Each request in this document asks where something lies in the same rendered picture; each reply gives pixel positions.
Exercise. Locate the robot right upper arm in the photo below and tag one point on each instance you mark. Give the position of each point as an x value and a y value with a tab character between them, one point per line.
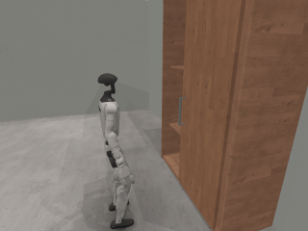
110	116

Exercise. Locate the robot torso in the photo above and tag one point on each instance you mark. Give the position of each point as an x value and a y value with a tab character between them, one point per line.
101	107

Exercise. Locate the handle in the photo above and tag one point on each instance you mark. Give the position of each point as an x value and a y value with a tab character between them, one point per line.
180	111

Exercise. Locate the left robot foot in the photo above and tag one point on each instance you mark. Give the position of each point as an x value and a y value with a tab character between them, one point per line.
112	206

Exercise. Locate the wardrobe door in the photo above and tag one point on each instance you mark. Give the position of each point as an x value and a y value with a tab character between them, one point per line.
247	11
213	36

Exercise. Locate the robot right forearm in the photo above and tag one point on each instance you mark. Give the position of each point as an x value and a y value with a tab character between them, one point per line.
113	145

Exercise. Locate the right robot hand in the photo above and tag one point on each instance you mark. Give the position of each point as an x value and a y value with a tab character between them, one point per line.
123	173

